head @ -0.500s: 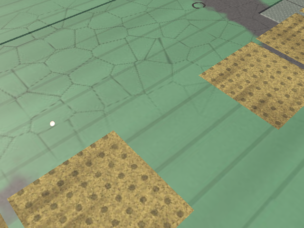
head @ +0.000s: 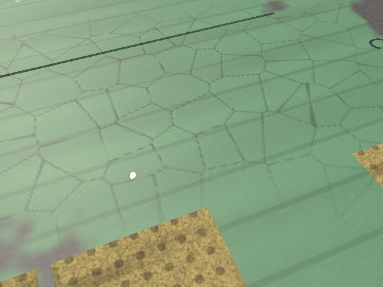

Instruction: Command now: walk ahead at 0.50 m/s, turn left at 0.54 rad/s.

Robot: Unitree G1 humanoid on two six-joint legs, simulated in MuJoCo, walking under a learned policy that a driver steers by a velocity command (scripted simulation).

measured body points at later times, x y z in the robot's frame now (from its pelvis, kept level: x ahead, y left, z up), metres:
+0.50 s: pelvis +0.26 +0.09 +0.00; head +0.29 +0.12 +0.45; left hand +0.38 +0.40 -0.10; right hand +0.40 -0.16 -0.10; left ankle +0.23 +0.15 -0.75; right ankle +0.44 -0.07 -0.67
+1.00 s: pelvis +0.57 +0.11 +0.00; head +0.60 +0.10 +0.45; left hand +0.57 +0.39 -0.12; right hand +0.79 -0.12 -0.09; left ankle +0.61 +0.30 -0.68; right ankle +0.58 +0.04 -0.75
